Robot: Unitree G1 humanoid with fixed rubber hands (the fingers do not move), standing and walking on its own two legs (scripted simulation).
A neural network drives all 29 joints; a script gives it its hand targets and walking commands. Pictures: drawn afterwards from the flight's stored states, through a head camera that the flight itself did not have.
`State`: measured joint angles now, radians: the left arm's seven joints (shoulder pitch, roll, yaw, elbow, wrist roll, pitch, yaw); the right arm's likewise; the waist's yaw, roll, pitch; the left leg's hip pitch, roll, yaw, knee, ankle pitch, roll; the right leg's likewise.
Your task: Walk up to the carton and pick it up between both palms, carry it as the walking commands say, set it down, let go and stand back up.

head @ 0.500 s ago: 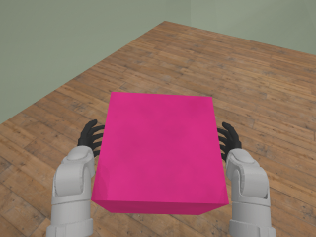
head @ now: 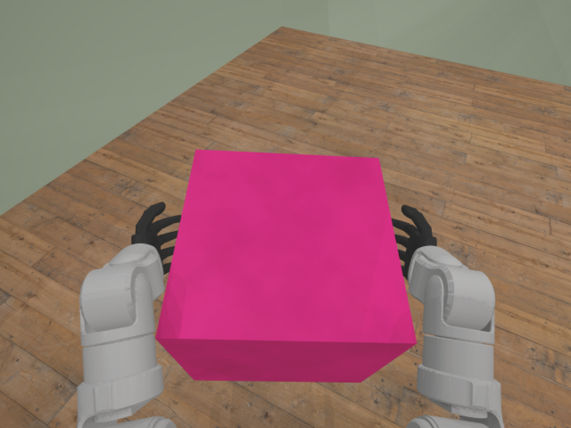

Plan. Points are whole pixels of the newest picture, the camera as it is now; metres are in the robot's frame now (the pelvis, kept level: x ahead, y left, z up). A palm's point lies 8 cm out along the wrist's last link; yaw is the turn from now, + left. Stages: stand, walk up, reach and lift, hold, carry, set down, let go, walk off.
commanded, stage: carry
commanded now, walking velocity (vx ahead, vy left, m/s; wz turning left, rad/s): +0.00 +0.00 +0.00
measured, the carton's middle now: (283, 273) +0.34 +0.01 +0.03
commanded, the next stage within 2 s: none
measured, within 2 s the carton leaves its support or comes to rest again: neither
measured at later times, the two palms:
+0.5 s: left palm (151, 250) +0.32 +0.18 +0.11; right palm (419, 255) +0.32 -0.18 +0.11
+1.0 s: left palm (158, 249) +0.34 +0.18 +0.09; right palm (411, 254) +0.34 -0.18 +0.09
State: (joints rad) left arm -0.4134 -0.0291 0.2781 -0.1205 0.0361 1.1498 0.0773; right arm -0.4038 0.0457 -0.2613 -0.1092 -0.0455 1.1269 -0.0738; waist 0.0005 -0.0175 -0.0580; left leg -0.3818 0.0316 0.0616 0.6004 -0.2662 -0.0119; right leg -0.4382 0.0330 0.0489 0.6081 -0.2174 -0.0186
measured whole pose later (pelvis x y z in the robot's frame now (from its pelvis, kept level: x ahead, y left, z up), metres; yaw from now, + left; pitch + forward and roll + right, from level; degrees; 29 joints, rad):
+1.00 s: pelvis +0.01 +0.00 +0.00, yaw +1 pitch +2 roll +1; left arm -0.48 -0.01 0.27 0.19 0.11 0.95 0.04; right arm -0.46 0.02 -0.27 0.19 -0.11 0.94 -0.04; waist -0.01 0.00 -0.08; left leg -0.35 0.03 0.05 0.56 -0.26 -0.01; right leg -0.40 0.03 0.03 0.57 -0.21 -0.02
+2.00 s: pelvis +0.01 -0.01 +0.01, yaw +1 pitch +2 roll +1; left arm -0.48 -0.02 0.26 0.30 0.13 0.78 0.04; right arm -0.47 0.01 -0.28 0.30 -0.11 0.77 -0.03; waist -0.01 0.00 -0.05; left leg -0.32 0.03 0.04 0.54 -0.25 -0.02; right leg -0.37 0.03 0.02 0.56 -0.22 -0.03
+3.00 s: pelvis +0.00 -0.01 +0.00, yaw +1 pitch +2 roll +1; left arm -0.50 -0.02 0.28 0.24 0.12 0.85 0.04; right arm -0.49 0.01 -0.28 0.25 -0.10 0.85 -0.04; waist -0.01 0.00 -0.06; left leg -0.35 0.03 0.04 0.55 -0.24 -0.02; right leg -0.40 0.03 0.02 0.57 -0.20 -0.03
